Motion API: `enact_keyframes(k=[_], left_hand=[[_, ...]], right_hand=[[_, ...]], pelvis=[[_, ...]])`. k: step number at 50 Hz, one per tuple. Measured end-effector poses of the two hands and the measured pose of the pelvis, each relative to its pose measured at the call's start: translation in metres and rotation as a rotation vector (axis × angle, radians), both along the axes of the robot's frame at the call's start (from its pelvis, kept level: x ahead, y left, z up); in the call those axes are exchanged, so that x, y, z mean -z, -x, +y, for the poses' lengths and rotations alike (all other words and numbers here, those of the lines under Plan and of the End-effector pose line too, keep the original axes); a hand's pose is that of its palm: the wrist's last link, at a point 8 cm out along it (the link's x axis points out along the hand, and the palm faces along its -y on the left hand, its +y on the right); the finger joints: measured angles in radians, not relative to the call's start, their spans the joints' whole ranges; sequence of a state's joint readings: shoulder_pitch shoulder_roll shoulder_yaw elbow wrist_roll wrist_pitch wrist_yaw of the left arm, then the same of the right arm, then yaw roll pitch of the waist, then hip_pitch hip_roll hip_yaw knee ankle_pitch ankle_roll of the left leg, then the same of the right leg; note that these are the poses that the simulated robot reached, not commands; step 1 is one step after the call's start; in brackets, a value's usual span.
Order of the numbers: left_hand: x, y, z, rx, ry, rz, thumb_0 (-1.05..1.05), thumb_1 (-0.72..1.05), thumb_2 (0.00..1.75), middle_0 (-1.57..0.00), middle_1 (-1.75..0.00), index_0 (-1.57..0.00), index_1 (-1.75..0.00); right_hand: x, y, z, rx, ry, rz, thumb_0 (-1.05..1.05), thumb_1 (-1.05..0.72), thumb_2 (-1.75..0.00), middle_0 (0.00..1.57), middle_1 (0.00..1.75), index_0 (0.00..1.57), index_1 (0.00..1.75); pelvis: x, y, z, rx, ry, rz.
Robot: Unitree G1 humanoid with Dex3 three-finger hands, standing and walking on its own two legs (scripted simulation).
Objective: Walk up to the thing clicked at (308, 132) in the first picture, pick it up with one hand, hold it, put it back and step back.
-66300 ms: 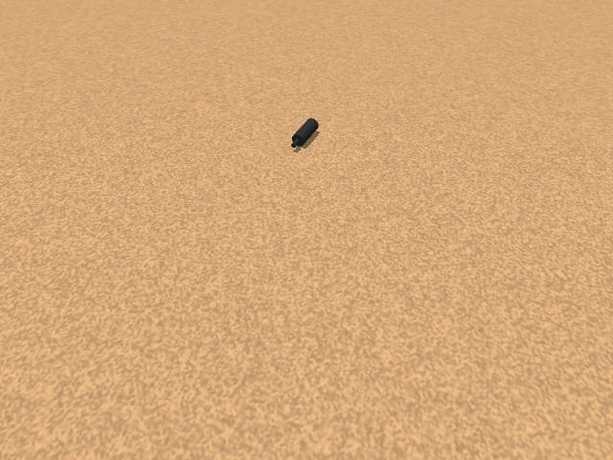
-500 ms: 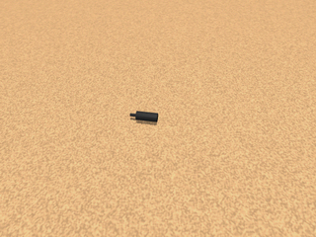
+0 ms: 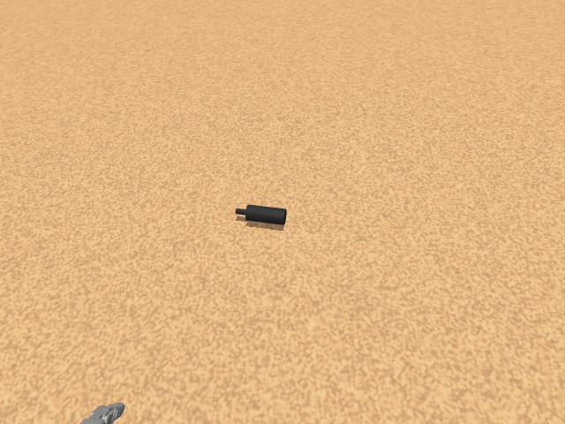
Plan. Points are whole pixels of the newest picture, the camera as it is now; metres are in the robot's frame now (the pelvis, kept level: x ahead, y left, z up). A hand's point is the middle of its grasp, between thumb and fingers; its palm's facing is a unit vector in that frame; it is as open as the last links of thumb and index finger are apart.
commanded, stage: step back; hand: left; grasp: from above
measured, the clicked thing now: (260, 214) +1.05 +0.15 -0.73
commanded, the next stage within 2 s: stand in 0.10 s
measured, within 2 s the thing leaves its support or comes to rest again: neither
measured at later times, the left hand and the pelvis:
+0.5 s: hand out of the picture +0.10 +0.27 -0.14, palm faces -0.03 -0.95 -0.32, open 7.4 cm; pelvis +0.01 +0.02 +0.02, yaw -1 degrees
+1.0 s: hand out of the picture +0.05 +0.27 -0.14, palm faces -0.06 -0.94 -0.34, open 7.4 cm; pelvis -0.01 +0.01 +0.02, yaw -1 degrees
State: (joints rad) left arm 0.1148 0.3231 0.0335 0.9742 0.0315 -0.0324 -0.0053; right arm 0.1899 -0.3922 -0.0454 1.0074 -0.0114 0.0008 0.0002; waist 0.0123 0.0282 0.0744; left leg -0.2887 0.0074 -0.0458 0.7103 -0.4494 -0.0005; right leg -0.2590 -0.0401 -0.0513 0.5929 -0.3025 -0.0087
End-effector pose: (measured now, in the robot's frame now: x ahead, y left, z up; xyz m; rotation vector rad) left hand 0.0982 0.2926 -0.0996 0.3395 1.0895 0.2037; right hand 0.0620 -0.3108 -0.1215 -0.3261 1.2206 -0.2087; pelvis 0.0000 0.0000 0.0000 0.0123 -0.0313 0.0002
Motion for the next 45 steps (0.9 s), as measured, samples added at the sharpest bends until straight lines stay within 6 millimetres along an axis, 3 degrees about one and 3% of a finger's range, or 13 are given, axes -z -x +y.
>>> enact_keyframes(k=[6, 12, 19, 24, 31, 45], left_hand=[[0.011, -0.005, 0.02, -0.038, 0.015, 0.031, 0.0, 0.9, 0.9, -0.21, -0.3, -0.21, -0.3], [0.015, 0.0, 0.024, -0.033, 0.039, 0.095, 0.0, 0.91, 0.9, -0.21, -0.3, -0.2, -0.3], [0.013, 0.003, 0.022, -0.022, 0.055, 0.114, 0.0, 0.91, 0.9, -0.21, -0.3, -0.2, -0.3], [0.008, 0.005, 0.022, -0.015, 0.051, 0.102, 0.0, 0.91, 0.9, -0.21, -0.3, -0.2, -0.3], [0.004, 0.015, 0.023, -0.009, 0.038, 0.102, 0.0, 0.91, 0.9, -0.21, -0.3, -0.2, -0.3], [0.004, 0.049, 0.02, -0.011, 0.025, 0.168, 0.0, 0.91, 0.9, -0.21, -0.3, -0.2, -0.3]], right_hand=[[-0.003, -0.01, 0.022, -0.01, 0.003, 0.011, 0.01, -0.9, -0.9, 0.2, 0.3, 0.2, 0.3], [-0.015, -0.028, 0.038, -0.009, -0.016, -0.014, 0.01, -0.9, -0.9, 0.21, 0.3, 0.2, 0.3], [-0.025, -0.051, 0.043, -0.019, -0.015, -0.073, 0.01, -0.9, -0.9, 0.21, 0.3, 0.2, 0.3], [-0.029, -0.056, 0.042, -0.021, -0.015, -0.097, 0.01, -0.9, -0.9, 0.21, 0.3, 0.2, 0.3], [-0.029, -0.041, 0.039, -0.014, -0.022, -0.084, 0.01, -0.9, -0.9, 0.21, 0.3, 0.2, 0.3], [-0.017, 0.017, 0.029, 0.028, -0.038, 0.041, 0.01, -0.9, -0.9, 0.2, 0.3, 0.2, 0.3]], pelvis=[[0.001, -0.006, 0.012, 0.005, -0.01, -0.004], [-0.008, -0.014, 0.018, 0.013, 0.012, -0.003], [-0.014, -0.016, 0.023, 0.017, 0.013, -0.013], [-0.016, -0.011, 0.024, 0.016, 0.013, -0.021], [-0.018, -0.003, 0.022, 0.015, 0.012, -0.024], [-0.018, 0.01, 0.015, 0.013, 0.011, -0.016]])
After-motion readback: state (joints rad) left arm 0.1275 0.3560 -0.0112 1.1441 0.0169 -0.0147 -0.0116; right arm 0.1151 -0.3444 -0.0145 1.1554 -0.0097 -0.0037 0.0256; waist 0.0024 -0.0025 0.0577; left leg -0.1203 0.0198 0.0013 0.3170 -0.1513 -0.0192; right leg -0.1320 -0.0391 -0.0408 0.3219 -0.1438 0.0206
